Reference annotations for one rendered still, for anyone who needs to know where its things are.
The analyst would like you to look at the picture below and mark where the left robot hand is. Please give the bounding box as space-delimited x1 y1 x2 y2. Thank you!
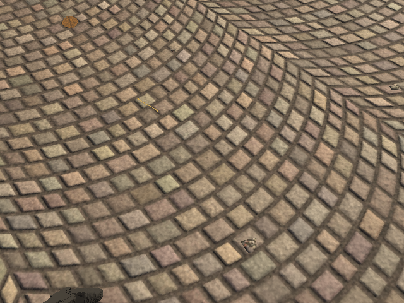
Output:
43 287 103 303

